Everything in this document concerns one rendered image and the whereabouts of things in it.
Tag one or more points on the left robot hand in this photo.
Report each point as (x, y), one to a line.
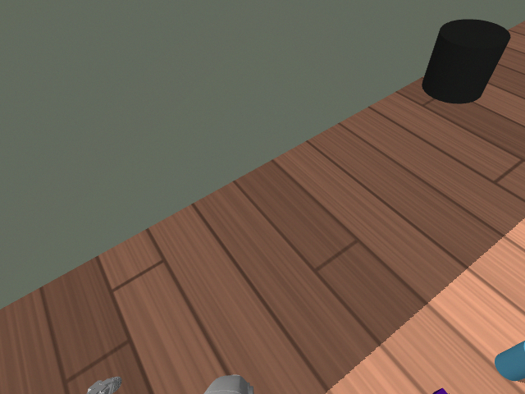
(108, 386)

